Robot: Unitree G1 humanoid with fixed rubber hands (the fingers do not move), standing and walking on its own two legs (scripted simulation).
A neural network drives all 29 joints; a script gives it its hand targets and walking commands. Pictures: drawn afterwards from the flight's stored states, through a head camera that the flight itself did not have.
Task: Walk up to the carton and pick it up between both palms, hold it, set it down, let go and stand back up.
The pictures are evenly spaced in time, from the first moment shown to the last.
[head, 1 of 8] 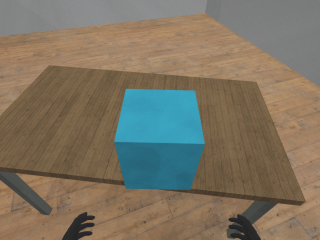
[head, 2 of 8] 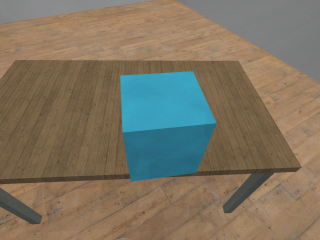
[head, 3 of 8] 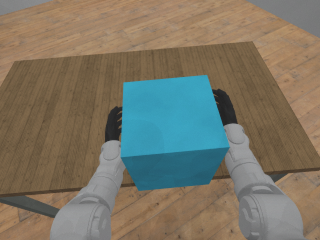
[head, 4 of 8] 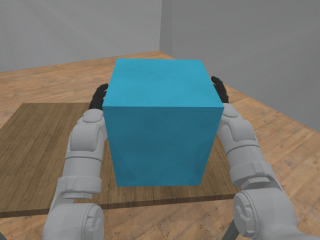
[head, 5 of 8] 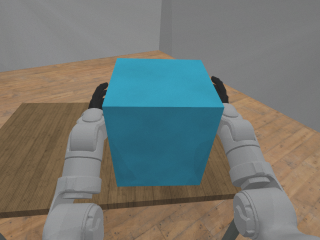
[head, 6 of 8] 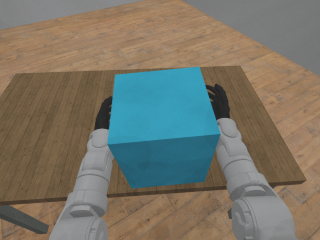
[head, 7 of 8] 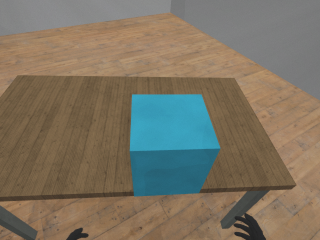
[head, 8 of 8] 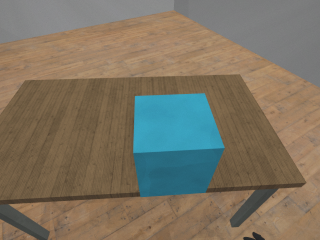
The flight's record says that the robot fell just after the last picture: no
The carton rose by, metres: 0.21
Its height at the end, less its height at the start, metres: +0.00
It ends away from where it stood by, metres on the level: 0.02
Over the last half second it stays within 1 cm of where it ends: yes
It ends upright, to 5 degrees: yes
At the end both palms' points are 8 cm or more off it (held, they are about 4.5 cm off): yes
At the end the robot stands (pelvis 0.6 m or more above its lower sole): yes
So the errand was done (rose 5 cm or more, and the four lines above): yes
